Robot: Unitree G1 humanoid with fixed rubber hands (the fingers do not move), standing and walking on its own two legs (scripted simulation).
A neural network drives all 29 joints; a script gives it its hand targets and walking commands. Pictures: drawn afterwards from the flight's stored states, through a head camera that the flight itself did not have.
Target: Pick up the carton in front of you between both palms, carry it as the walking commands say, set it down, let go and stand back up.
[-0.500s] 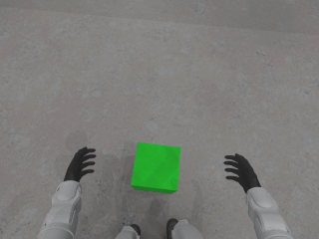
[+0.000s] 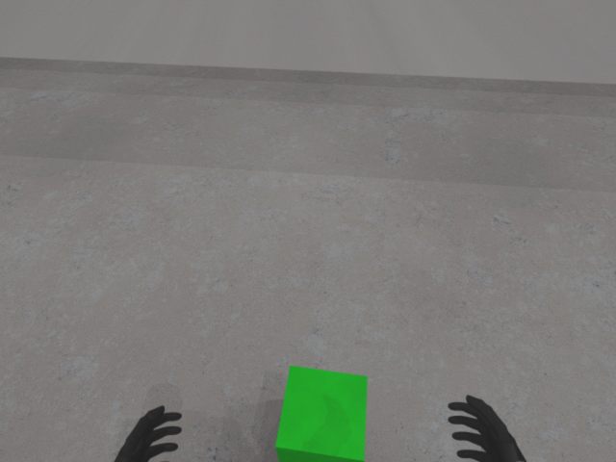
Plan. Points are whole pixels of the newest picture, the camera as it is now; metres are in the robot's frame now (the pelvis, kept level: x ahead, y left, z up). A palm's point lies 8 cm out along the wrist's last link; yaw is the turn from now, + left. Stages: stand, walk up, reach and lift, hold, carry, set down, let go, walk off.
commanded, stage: let go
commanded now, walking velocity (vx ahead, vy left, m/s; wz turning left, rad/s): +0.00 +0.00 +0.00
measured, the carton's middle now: (322, 424) +0.37 -0.03 -0.65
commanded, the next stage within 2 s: stand in 0.26 s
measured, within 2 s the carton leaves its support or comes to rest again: neither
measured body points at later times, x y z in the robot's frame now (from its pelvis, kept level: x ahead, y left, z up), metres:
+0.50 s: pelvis +0.02 -0.01 -0.01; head +0.02 -0.02 +0.44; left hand +0.12 +0.26 -0.11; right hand +0.15 -0.27 -0.11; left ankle -0.03 +0.10 -0.74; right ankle -0.01 -0.12 -0.74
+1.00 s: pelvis +0.05 -0.02 -0.01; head +0.04 -0.03 +0.44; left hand +0.08 +0.24 -0.14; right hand +0.10 -0.28 -0.15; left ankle -0.03 +0.10 -0.74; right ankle -0.01 -0.12 -0.74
